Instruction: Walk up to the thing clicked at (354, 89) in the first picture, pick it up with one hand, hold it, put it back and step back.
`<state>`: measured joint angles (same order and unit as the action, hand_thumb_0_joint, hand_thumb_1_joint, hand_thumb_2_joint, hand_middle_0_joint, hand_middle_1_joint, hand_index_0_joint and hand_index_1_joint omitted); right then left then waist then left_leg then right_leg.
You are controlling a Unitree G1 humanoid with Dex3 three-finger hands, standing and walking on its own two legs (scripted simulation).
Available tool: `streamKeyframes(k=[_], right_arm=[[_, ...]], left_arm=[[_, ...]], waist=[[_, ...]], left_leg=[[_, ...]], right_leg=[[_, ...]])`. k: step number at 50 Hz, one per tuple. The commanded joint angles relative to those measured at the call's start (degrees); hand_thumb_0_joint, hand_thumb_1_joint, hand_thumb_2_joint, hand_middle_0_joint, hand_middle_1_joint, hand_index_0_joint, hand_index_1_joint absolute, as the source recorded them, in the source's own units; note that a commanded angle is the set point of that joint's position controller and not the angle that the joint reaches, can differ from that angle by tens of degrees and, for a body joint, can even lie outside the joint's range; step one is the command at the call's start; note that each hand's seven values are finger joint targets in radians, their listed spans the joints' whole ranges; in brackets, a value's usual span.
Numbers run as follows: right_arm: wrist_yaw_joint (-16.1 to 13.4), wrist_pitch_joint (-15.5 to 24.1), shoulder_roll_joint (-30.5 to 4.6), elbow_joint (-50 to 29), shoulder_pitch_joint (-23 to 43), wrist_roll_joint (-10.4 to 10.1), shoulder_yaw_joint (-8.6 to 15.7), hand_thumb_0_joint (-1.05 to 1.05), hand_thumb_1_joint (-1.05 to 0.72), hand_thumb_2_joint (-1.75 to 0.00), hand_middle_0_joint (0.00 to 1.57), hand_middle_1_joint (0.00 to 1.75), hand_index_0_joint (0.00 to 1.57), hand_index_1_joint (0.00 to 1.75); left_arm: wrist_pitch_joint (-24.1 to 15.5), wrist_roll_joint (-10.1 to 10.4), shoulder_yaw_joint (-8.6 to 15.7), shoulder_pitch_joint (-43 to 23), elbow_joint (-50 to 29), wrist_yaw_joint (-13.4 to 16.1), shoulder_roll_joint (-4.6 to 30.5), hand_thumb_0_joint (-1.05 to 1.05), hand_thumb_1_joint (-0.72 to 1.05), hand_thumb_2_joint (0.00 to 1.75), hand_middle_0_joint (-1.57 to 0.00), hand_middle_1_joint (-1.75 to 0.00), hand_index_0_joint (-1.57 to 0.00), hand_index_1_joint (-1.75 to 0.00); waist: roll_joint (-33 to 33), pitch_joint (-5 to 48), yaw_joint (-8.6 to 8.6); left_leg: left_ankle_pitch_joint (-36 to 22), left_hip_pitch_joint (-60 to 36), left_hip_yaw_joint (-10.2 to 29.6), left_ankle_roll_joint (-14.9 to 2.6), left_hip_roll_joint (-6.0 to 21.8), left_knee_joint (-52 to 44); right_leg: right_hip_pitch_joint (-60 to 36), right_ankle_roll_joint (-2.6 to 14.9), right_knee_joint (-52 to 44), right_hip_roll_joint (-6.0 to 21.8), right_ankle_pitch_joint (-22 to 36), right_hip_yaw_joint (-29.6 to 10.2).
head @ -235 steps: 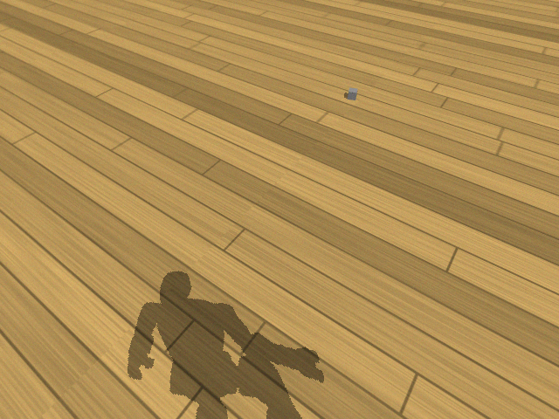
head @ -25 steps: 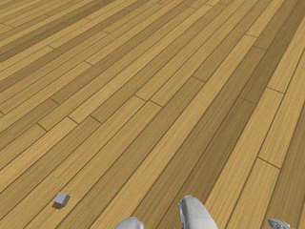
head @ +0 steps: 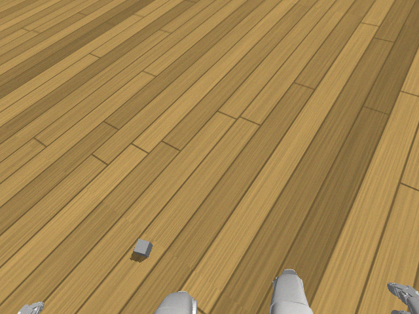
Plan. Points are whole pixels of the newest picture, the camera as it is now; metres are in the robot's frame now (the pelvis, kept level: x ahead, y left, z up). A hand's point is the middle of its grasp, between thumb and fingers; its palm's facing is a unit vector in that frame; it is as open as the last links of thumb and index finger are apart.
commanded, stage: walk up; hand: left
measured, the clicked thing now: (143, 248) +0.43 +0.39 -0.68
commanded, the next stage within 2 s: none
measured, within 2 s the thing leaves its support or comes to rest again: neither
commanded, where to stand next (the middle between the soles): +0.02 +0.20 m, yaw -8 degrees
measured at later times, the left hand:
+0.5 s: hand out of the picture -0.02 +0.49 -0.08, palm faces -0.06 -0.82 -0.57, open 7.4 cm
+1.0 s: hand out of the picture +0.05 +0.49 -0.11, palm faces -0.23 -0.91 -0.35, open 7.4 cm
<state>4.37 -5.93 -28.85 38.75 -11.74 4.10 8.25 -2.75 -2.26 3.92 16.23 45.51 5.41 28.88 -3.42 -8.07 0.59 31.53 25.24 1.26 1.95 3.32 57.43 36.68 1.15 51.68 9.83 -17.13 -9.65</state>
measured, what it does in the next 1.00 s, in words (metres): steps to the left: right foot, then left foot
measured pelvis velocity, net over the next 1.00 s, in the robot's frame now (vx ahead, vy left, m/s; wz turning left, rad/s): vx -0.08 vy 0.23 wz -0.17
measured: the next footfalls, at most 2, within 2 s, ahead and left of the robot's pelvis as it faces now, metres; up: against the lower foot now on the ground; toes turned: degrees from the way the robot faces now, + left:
right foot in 0.26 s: +0.03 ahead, +0.01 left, +0.00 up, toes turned -7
left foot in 0.56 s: -0.07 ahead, +0.38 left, +0.00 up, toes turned -5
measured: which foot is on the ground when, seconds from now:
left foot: down 0.00-0.26, up 0.28-0.54, down 0.56-1.00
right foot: down 0.00-0.00, up 0.02-0.24, down 0.26-0.56, up 0.58-1.00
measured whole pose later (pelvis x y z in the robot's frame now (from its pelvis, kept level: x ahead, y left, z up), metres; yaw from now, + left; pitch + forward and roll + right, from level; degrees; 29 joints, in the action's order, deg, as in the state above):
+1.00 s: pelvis -0.08 +0.23 +0.05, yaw -10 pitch -1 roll -1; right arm -1.5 4.1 -25.0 53.3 -22.3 1.5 3.4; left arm 1.0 -1.1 4.4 10.1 54.9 -2.9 24.4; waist 1.8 -7.2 -2.2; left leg 25.8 11.3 -3.0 2.2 5.7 38.6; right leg 23.1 1.6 43.8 1.6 -23.1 -0.5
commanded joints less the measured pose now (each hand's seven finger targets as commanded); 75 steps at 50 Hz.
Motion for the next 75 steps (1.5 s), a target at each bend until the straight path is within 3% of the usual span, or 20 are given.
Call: streamKeyframes(k=[1, 3, 11, 13, 15, 20, 26, 28, 29, 30, 34, 42, 49, 51, 53, 54, 62, 65, 67, 75], right_arm=[[-1.5, 1.6, -19.1, -3.7, -2.5, -0.4, 4.5, 0.0, -0.9, -0.9, 0.2, 0.3, 0.2, 0.3], [-2.5, 1.9, -12.1, -5.2, 1.5, 0.2, 2.6, 0.0, -0.9, -0.9, 0.2, 0.3, 0.2, 0.3], [-1.9, 0.5, -6.7, -7.3, 3.3, 0.0, 0.4, 0.0, -0.9, -0.9, 0.2, 0.3, 0.2, 0.3], [-1.7, 0.3, -1.5, -6.4, -5.3, -1.1, -0.9, 0.0, -0.9, -0.9, 0.2, 0.3, 0.2, 0.3], [-3.3, -0.5, -7.3, -6.9, -3.0, -0.1, 1.2, 0.0, -0.9, -0.9, 0.2, 0.3, 0.2, 0.3], [-2.0, 0.3, -7.8, -1.5, -7.5, -2.1, 2.4, 0.0, -0.9, -0.9, 0.2, 0.3, 0.2, 0.3], [-3.1, 3.1, -6.2, 9.2, -18.4, -3.4, 1.5, 0.0, -0.9, -0.9, 0.2, 0.3, 0.2, 0.3], [-5.0, 5.6, -11.0, 7.9, -14.6, -0.8, 1.2, 0.0, -0.9, -0.9, 0.2, 0.3, 0.2, 0.3], [-5.3, 6.5, -16.4, 6.2, -6.1, -2.6, 1.1, 0.0, -0.9, -0.9, 0.2, 0.3, 0.2, 0.3], [-5.6, 8.0, -15.6, 6.0, 0.0, -2.6, 0.6, 0.0, -0.9, -0.9, 0.2, 0.3, 0.2, 0.3], [-6.1, 9.9, -12.7, 9.7, 0.3, -2.3, -0.4, 0.0, -0.9, -0.9, 0.2, 0.3, 0.2, 0.3], [-6.9, 11.5, -12.6, 13.0, -11.7, -2.4, 0.2, 0.0, -0.9, -0.9, 0.2, 0.3, 0.2, 0.3], [-6.5, 10.1, -10.7, 10.8, -9.8, -3.4, -1.6, 0.0, -0.9, -0.9, 0.2, 0.3, 0.2, 0.3], [-6.6, 9.7, -5.9, 9.0, -8.3, -4.6, -3.7, 0.0, -0.9, -0.9, 0.2, 0.3, 0.2, 0.3], [-7.4, 9.6, -6.2, 7.0, -4.2, -5.0, -3.2, 0.0, -0.9, -0.9, 0.2, 0.3, 0.2, 0.3], [-7.7, 9.5, -7.9, 8.2, -4.1, -4.6, -2.5, 0.0, -0.9, -0.9, 0.2, 0.3, 0.2, 0.3], [-5.9, 9.1, -3.6, 14.0, -8.1, -4.7, -3.8, 0.0, -0.9, -0.9, 0.2, 0.3, 0.2, 0.3], [-6.2, 9.1, -8.5, 13.3, -4.2, -3.2, -2.5, 0.0, -0.9, -0.9, 0.2, 0.3, 0.2, 0.3], [-5.8, 9.0, -11.5, 12.1, 2.1, -4.1, -2.4, 0.0, -0.9, -0.9, 0.2, 0.3, 0.2, 0.3], [-5.1, 7.8, -5.8, 15.9, 6.4, -4.6, -4.3, 0.0, -0.9, -0.9, 0.2, 0.3, 0.2, 0.3]], left_arm=[[-0.6, 0.8, 3.4, -7.5, -3.5, 3.9, 11.1, 0.0, 0.9, 0.9, -0.2, -0.3, -0.2, -0.3], [-0.4, 2.7, 4.0, -1.3, 1.1, 2.9, 10.6, 0.0, 0.9, 0.9, -0.2, -0.3, -0.2, -0.3], [-1.4, 3.1, 3.6, 13.5, 3.8, 2.1, 7.3, 0.0, 0.9, 0.9, -0.2, -0.3, -0.2, -0.3], [-1.9, 0.9, 5.8, 12.5, 0.8, 2.9, 14.5, 0.0, 0.9, 0.9, -0.2, -0.3, -0.2, -0.3], [-1.8, 1.3, 6.4, 7.4, -1.7, 3.5, 17.3, 0.0, 0.9, 0.9, -0.2, -0.3, -0.2, -0.3], [-1.8, 0.2, 5.3, -1.4, -3.2, 2.0, 11.5, 0.0, 0.9, 0.9, -0.2, -0.3, -0.2, -0.3], [1.8, -1.8, 4.9, -4.9, -1.0, -1.7, 10.2, 0.0, 0.9, 0.9, -0.2, -0.3, -0.2, -0.3], [2.6, -0.2, 1.9, -2.5, -0.5, -2.0, -0.3, 0.0, 0.9, 0.9, -0.2, -0.3, -0.2, -0.3], [1.9, 0.2, 2.5, -9.3, -1.6, -1.6, 4.3, 0.0, 0.9, 0.9, -0.2, -0.3, -0.2, -0.3], [1.1, 0.1, 2.6, -13.6, -0.3, -2.2, 7.7, 0.0, 0.9, 0.9, -0.2, -0.3, -0.2, -0.3], [2.3, 1.2, 4.5, -0.7, 8.2, -4.9, 8.6, 0.0, 0.9, 0.9, -0.2, -0.3, -0.2, -0.3], [2.8, 0.2, 4.2, -10.1, 3.5, -7.5, 7.4, 0.0, 0.9, 0.9, -0.2, -0.3, -0.2, -0.3], [0.9, 1.5, 2.5, -7.6, 4.2, -7.3, 3.1, 0.0, 0.9, 0.9, -0.2, -0.3, -0.2, -0.3], [0.5, 1.2, 4.3, 3.9, 7.8, -6.1, 7.8, 0.0, 0.9, 0.9, -0.2, -0.3, -0.2, -0.3], [0.4, 1.8, 5.4, 4.1, 5.9, -5.5, 15.0, 0.0, 0.9, 0.9, -0.2, -0.3, -0.2, -0.3], [0.5, 2.3, 4.9, 1.4, 4.7, -5.5, 12.8, 0.0, 0.9, 0.9, -0.2, -0.3, -0.2, -0.3], [0.7, 2.4, 1.3, -9.5, 3.4, -4.3, 7.0, 0.0, 0.9, 0.9, -0.2, -0.3, -0.2, -0.3], [1.9, 4.0, 0.5, -10.6, 3.3, -4.2, 4.9, 0.0, 0.9, 0.9, -0.2, -0.3, -0.2, -0.3], [2.9, 4.1, 0.6, -9.2, 6.0, -3.6, 4.5, 0.0, 0.9, 0.9, -0.2, -0.3, -0.2, -0.3], [1.0, 2.6, 0.3, -14.4, 9.3, -4.4, 7.1, 0.0, 0.9, 0.9, -0.2, -0.3, -0.2, -0.3]], waist=[[-16.3, 0.9, -7.42], [-4.5, -1.0, -4.0], [-6.1, 8.5, 2.59], [12.0, 12.0, 0.82], [4.2, 13.2, 0.93], [10.0, 8.8, -1.99], [10.1, 8.3, -5.33], [-8.1, -0.2, -3.84], [-3.3, -6.3, -3.51], [3.5, -10.3, -2.38], [-5.5, -3.1, 0.7], [-6.1, -0.7, -4.64], [-8.8, 7.6, -1.48], [2.2, 14.7, 4.54], [15.2, 13.8, 5.77], [7.9, 9.2, 4.09], [12.6, 9.6, -1.69], [4.1, 9.4, -1.91], [-4.8, 10.5, -0.51], [3.6, 12.9, -2.02]], left_leg=[[-0.7, 5.6, 36.4, -19.28, 18.7, -39.6], [-9.7, 4.4, 20.4, -13.89, 11.2, -30.8], [-34.2, -0.7, 7.4, -11.45, 6.7, -14.3], [0.8, 17.9, 3.2, -3.24, -2.4, 4.2], [4.8, 17.7, 12.6, -3.01, -1.5, 19.9], [-8.0, 6.5, 8.8, -0.83, -4.4, 24.7], [-2.4, -17.3, -7.6, -0.42, -5.5, -21.0], [20.7, -9.7, 28.7, -6.13, 10.7, -34.4], [26.1, 1.3, 46.8, -14.69, 22.3, -46.7], [24.9, 5.3, 46.0, -14.49, 21.0, -47.6], [14.0, 0.6, 23.2, -10.38, 12.4, -38.6], [-5.0, -22.1, 21.1, -13.78, 14.6, -37.8], [-49.6, -19.2, 1.9, -10.32, 8.3, -21.3], [-40.1, -5.6, -1.5, -6.27, 4.6, -3.7], [3.9, 11.1, 1.7, -4.03, -5.0, 13.4], [3.9, 11.1, 5.2, -3.74, -2.6, 15.5], [-15.6, -8.9, -3.8, -2.17, -1.9, -17.9], [-36.6, -15.4, 7.1, -5.23, 3.9, -24.8], [-31.6, -5.6, 21.6, -15.5, 15.2, -31.8], [-27.7, -14.2, 3.9, -4.27, 1.4, -22.5]], right_leg=[[10.4, 1.62, 25.0, -12.7, -18.9, 6.5], [8.4, 1.48, 26.5, -12.5, -12.6, 4.2], [-22.3, 2.24, -17.3, -8.0, 2.5, 11.1], [-41.2, 6.92, -23.1, 9.1, 13.1, -18.7], [-28.7, 18.41, -24.5, 20.7, 17.9, -28.5], [-10.9, 11.35, -23.6, 5.7, -11.9, -5.6], [-0.8, 5.52, -10.0, -4.3, -32.7, 4.7], [15.4, 1.06, 18.9, -13.6, -19.8, 3.9], [14.9, 0.24, 14.2, -9.3, -11.6, -2.6], [11.5, 0.08, 14.7, -7.8, -7.4, -4.7], [-1.0, -0.53, 13.1, -8.9, -3.4, 1.2], [6.5, -0.99, 5.5, -8.2, -7.4, 2.8], [-16.9, 1.43, -18.5, -10.7, -1.1, 14.3], [-39.2, 2.89, -22.5, -8.6, 7.2, 8.4], [-39.6, 17.93, -30.8, 14.3, 10.3, -26.6], [-35.2, 18.46, -28.9, 13.4, 14.5, -20.9], [-20.4, 10.1, -15.9, 1.7, 36.2, 2.8], [-11.1, 3.95, -9.9, -2.3, 17.3, 2.4], [-19.3, 1.1, -0.6, -9.2, -7.8, 8.4], [-17.7, 3.94, -20.1, -0.5, 14.5, -1.2]])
